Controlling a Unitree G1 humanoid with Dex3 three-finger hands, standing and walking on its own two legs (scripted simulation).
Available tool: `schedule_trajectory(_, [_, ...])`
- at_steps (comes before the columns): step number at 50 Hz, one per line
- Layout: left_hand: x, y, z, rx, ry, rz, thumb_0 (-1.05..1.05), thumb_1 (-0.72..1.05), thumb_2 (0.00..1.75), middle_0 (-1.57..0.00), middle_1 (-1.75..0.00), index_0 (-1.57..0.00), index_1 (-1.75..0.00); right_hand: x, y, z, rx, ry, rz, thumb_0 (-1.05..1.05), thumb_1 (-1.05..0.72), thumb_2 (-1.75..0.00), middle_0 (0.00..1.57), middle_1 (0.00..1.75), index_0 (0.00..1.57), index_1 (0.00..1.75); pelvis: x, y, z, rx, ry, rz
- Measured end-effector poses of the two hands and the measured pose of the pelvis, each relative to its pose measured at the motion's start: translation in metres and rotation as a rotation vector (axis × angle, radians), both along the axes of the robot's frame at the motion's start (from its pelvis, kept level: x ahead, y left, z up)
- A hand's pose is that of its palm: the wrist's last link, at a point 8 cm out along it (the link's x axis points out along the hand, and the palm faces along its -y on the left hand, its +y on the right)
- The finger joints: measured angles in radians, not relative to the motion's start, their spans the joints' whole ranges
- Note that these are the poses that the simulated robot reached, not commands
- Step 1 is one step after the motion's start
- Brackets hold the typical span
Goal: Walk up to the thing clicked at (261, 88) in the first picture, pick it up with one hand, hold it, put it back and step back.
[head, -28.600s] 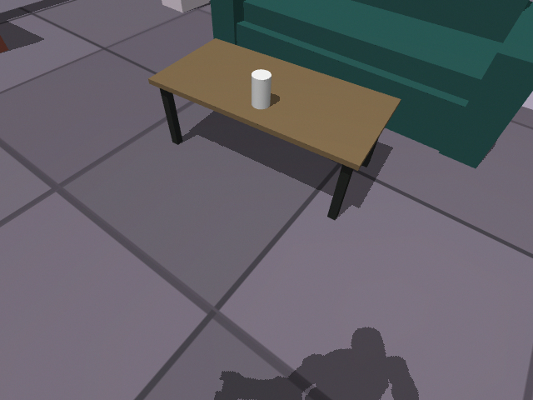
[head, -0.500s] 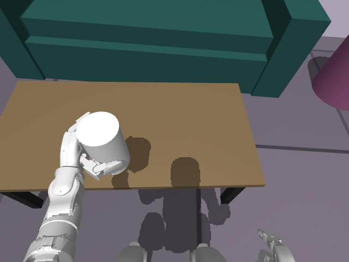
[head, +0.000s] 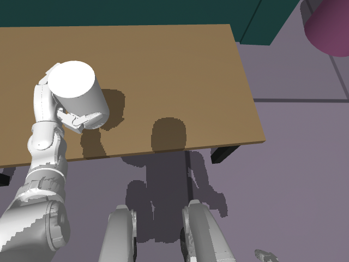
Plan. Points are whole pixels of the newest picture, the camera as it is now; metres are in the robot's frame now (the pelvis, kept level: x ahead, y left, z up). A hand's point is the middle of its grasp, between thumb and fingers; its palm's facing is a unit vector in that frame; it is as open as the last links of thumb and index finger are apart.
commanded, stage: crouch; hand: left
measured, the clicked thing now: (83, 98) +0.47 +0.17 +0.01
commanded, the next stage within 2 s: lower in 0.38 s
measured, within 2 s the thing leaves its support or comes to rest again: rests again in 1.22 s
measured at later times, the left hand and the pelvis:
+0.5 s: hand (85, 99) +0.50 +0.18 -0.04, palm faces +0.07 -1.00 -0.02, open 11.4 cm; pelvis -0.01 +0.00 -0.05, yaw -1 degrees
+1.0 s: hand (92, 109) +0.51 +0.18 -0.11, palm faces +0.07 -1.00 -0.03, open 11.4 cm; pelvis -0.03 +0.01 -0.11, yaw -2 degrees
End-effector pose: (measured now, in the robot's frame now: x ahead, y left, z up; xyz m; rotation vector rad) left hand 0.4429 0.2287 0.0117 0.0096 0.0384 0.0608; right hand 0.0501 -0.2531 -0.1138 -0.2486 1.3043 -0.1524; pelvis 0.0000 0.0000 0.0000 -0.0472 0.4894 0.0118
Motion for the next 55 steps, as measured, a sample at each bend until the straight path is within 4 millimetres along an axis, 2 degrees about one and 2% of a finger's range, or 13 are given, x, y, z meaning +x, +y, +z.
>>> schedule_trajectory(16, [0.021,0.003,-0.037,0.004,0.005,0.01,-0.02,-0.59,1.04,-0.65,-1.0,-0.68,-1.0,-0.003,-0.002,-0.028,-0.032,0.023,0.012,0.01,-0.92,-0.91,0.21,0.3,0.2,0.3,-0.008,0.003,-0.033,-0.017,0.063,-0.002])
schedule_trajectory(28, [0.033,0.003,-0.055,0.008,0.007,0.013,-0.02,-0.59,1.04,-0.65,-1.0,-0.68,-1.0,-0.01,-0.001,-0.048,-0.031,0.048,0.011,0.01,-0.92,-0.91,0.21,0.3,0.2,0.3,-0.012,0.003,-0.053,-0.02,0.092,-0.004])
schedule_trajectory(43, [0.038,0.005,-0.108,0.008,0.005,0.006,-0.02,-0.6,1.05,-0.66,-0.99,-0.69,-0.99,-0.029,-0.004,-0.086,-0.048,0.092,0.02,0.01,-0.93,-0.91,0.21,0.3,0.2,0.3,-0.023,0.004,-0.096,-0.026,0.135,-0.012])
schedule_trajectory(55, [0.046,0.005,-0.128,0.013,0.007,0.012,-0.02,-0.6,1.05,-0.66,-0.99,-0.69,-0.99,-0.037,0.002,-0.11,-0.043,0.105,0.008,0.01,-0.93,-0.91,0.21,0.3,0.2,0.3,-0.028,0.006,-0.118,-0.03,0.148,-0.012])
